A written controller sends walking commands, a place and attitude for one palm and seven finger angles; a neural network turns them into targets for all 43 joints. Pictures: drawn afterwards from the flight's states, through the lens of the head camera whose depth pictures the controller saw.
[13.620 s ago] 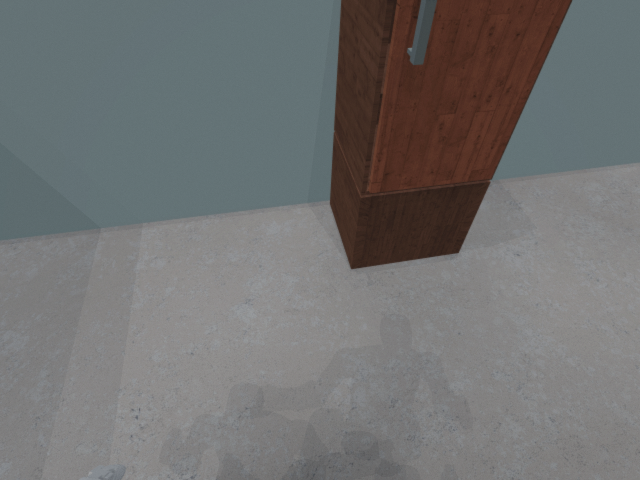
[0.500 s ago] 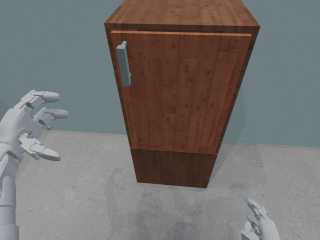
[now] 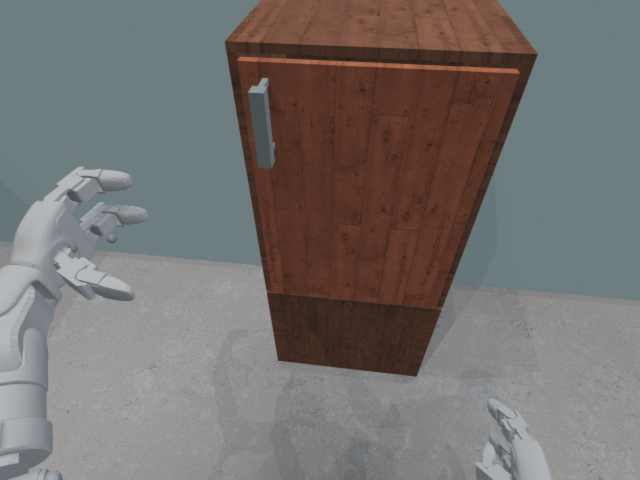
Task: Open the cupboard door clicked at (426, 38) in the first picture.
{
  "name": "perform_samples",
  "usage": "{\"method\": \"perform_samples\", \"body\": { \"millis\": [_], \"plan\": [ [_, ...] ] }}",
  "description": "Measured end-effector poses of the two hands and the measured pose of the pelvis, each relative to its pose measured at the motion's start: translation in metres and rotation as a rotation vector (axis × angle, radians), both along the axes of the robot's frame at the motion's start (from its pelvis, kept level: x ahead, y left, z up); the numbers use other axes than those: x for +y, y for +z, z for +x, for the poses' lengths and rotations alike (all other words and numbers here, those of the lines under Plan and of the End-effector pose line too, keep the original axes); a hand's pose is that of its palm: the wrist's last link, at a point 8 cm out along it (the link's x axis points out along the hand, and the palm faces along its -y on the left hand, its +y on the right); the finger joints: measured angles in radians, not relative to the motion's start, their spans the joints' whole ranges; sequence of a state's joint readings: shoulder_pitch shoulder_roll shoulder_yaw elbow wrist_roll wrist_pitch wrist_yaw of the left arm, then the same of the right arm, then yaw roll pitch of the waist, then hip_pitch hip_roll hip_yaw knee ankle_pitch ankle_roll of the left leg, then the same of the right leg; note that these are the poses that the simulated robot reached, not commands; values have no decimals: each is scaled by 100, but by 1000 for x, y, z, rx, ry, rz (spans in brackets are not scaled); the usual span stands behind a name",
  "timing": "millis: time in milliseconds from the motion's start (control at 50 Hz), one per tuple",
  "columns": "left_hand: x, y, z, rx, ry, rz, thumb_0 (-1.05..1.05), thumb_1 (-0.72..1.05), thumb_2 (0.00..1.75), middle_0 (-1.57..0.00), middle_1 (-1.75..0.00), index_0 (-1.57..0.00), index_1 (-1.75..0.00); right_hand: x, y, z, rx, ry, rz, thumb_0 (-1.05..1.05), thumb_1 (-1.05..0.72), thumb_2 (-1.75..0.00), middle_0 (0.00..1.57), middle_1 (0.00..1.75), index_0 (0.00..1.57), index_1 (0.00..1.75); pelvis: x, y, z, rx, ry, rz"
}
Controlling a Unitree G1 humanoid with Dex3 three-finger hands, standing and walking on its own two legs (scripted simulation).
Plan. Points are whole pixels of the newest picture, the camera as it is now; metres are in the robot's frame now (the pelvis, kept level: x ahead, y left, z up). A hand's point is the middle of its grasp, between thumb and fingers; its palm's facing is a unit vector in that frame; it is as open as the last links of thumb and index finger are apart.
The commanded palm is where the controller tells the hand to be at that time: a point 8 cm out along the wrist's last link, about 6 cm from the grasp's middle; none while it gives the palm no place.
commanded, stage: move the hooked fingers beside the handle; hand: left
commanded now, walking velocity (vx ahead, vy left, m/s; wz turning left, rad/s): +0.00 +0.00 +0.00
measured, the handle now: (265, 123) +0.61 +0.16 +0.16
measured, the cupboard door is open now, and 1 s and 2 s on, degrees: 0 0 0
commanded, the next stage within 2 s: none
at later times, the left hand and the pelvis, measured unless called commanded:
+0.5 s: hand (159, 190) +0.40 +0.26 +0.17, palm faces +0.00 -1.00 +0.00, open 14.0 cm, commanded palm +0.39 +0.30 +0.17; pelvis +0.01 +0.01 +0.00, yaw -2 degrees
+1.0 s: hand (206, 152) +0.49 +0.22 +0.17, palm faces -0.04 -1.00 +0.00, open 14.0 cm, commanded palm +0.48 +0.28 +0.17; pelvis +0.01 +0.01 -0.01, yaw -2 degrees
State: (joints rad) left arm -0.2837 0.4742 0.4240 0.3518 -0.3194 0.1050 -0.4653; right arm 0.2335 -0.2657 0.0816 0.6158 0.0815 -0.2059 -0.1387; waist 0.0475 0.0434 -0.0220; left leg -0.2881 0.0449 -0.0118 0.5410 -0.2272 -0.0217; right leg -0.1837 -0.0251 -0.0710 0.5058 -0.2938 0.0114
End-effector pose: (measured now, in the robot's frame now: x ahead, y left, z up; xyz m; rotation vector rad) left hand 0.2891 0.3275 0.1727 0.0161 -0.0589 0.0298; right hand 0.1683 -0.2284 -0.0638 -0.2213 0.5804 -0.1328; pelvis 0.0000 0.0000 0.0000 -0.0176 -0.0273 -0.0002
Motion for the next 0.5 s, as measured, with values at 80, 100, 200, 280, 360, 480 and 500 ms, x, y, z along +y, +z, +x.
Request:
{"method": "perform_samples", "body": {
  "millis": [80, 100, 200, 280, 360, 480, 500],
  "plan": [
    [-3, -2, 20, 22, -11, -3, -1, -50, 30, -30, -120, -30, -120, -3, -3, -6, 25, -13, -16, 2, -90, -90, 20, 30, 20, 30, 1, -1, -2, 10, 4, -3],
    [-5, -2, 26, 23, -16, -2, -1, -50, 30, -30, -120, -30, -120, -4, -4, -8, 32, -17, -19, 2, -90, -90, 20, 30, 20, 30, 2, -1, -2, 13, 3, -3],
    [-20, 7, 51, -9, -54, 3, -1, -50, 30, -30, -120, -30, -120, -9, -8, -21, 61, -48, -21, 2, -90, -90, 20, 30, 20, 30, 4, 0, 0, 27, -8, -1],
    [-24, 3, 67, 20, -58, -17, -1, -50, 30, -30, -120, -30, -120, -14, -11, -33, 94, -80, -15, 2, -90, -90, 20, 30, 20, 30, 5, -1, 3, 40, -22, 3],
    [-20, -2, 77, 45, -30, -11, -1, -50, 30, -30, -120, -30, -120, -19, -16, -45, 135, -109, -20, 2, -90, -90, 20, 30, 20, 30, 5, -1, 5, 51, -30, 4],
    [-18, -2, 91, 23, -27, -19, -1, -50, 30, -30, -120, -30, -120, -26, -23, -61, 209, -132, -42, 2, -90, -90, 20, 30, 20, 30, 5, -3, 7, 65, -27, 1],
    [-18, -2, 93, 24, -29, -20, -1, -50, 30, -30, -120, -30, -120, -27, -24, -63, 221, -134, -45, 2, -90, -90, 20, 30, 20, 30, 5, -3, 7, 69, -26, 0]
  ]
}}
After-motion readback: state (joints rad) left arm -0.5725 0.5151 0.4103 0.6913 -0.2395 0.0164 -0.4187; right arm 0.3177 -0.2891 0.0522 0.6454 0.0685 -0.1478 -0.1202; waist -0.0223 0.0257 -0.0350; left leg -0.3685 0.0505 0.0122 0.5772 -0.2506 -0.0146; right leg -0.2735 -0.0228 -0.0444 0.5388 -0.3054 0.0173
